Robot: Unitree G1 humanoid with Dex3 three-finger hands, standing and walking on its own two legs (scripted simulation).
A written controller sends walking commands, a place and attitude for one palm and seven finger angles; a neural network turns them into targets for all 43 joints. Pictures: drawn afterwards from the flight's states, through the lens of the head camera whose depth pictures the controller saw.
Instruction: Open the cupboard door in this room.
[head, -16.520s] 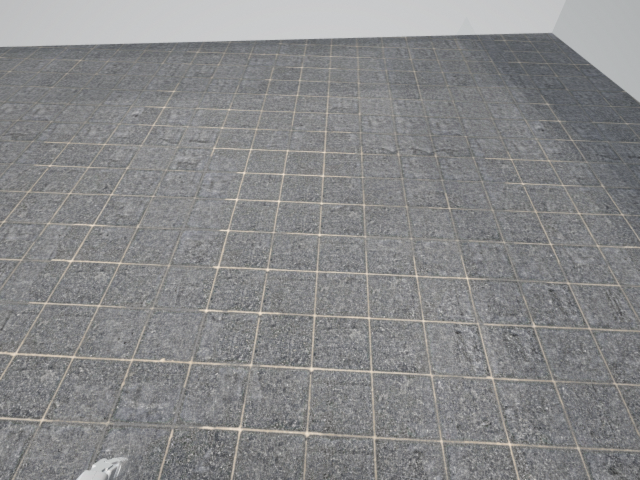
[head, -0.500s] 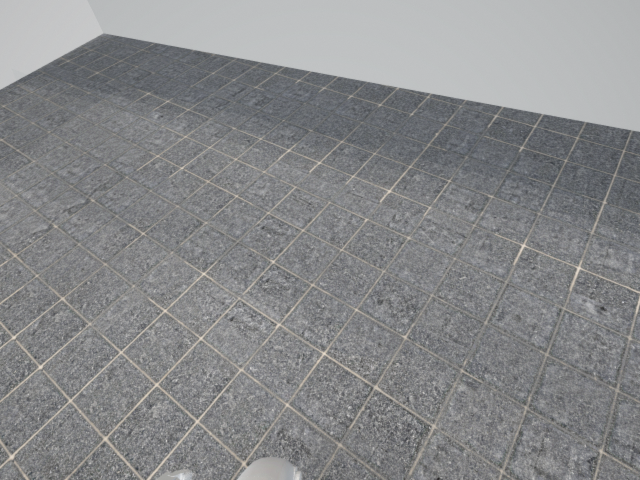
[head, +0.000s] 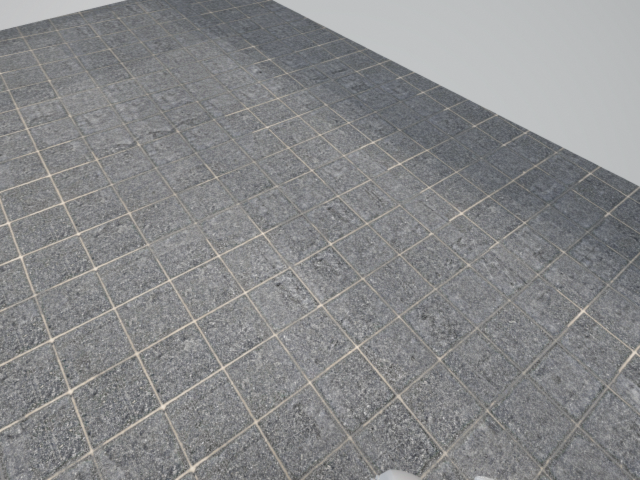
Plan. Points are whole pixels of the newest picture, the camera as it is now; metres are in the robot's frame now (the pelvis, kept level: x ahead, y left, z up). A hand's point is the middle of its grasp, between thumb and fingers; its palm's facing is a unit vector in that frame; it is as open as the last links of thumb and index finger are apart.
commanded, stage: turn or walk to find it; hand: left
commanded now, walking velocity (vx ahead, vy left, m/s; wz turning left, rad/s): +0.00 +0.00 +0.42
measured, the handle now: out of the picture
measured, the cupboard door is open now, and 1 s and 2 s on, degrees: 0 0 0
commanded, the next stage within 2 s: none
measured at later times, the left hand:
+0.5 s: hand out of the picture +0.04 +0.14 -0.14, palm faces +0.21 -0.93 -0.29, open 7.3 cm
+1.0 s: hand out of the picture -0.12 +0.18 -0.18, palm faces +0.48 -0.84 -0.26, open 7.3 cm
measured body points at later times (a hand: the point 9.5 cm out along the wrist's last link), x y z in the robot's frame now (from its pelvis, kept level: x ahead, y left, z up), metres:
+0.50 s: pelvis -0.01 -0.06 +0.00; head +0.03 -0.10 +0.45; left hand +0.03 +0.19 -0.12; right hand +0.06 -0.31 -0.17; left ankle -0.07 +0.09 -0.64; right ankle +0.01 -0.14 -0.74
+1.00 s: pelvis -0.04 -0.02 +0.00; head -0.03 +0.01 +0.45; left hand -0.14 +0.23 -0.16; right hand +0.17 -0.19 -0.13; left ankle -0.09 +0.07 -0.74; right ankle +0.00 -0.16 -0.67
